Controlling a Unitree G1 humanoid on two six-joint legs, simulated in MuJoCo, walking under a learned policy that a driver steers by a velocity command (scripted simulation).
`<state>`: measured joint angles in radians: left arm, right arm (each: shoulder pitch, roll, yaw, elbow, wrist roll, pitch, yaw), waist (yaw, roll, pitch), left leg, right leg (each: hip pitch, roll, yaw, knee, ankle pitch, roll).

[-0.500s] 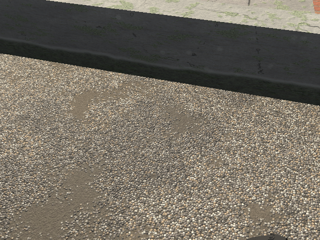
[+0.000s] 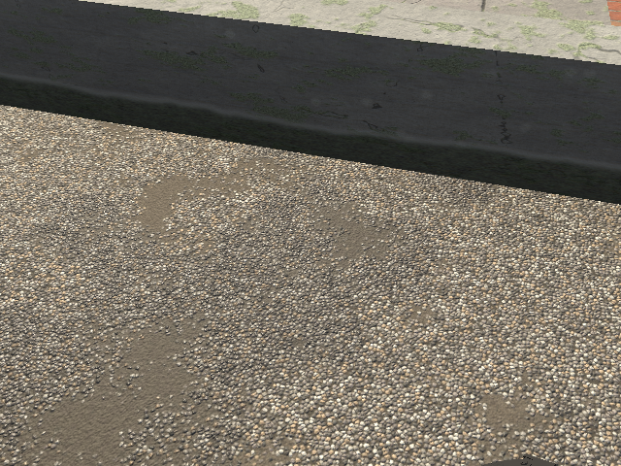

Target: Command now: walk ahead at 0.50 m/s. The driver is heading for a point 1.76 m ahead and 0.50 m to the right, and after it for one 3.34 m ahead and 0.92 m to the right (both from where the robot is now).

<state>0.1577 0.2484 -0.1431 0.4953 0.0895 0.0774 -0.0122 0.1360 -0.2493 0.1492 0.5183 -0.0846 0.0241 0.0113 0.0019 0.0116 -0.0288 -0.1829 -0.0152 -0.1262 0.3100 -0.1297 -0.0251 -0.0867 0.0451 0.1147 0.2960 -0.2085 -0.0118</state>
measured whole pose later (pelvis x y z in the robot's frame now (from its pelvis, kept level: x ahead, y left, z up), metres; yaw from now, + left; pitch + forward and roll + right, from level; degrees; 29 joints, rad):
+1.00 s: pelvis +0.01 +0.00 +0.00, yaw +0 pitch +0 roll +0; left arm 0.23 0.26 -0.11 0.56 0.06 0.09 -0.01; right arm 0.20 -0.26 0.12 0.58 -0.05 0.03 0.01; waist 0.00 0.01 -0.04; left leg -0.15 -0.01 -0.12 0.28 -0.12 -0.02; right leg -0.04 0.04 0.12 0.25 -0.20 -0.01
